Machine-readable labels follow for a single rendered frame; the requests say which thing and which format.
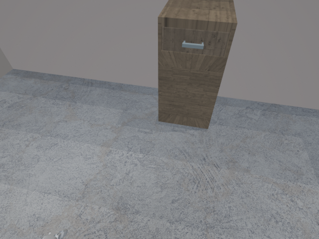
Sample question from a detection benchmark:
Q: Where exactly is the handle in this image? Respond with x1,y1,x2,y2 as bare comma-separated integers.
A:
182,41,204,49

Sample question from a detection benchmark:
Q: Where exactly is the cabinet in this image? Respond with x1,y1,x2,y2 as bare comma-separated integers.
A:
158,0,237,129

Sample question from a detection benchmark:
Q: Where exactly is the robot left hand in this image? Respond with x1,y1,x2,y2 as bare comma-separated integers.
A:
42,229,68,239

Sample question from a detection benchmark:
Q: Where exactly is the drawer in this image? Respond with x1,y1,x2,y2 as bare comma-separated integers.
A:
162,27,230,56

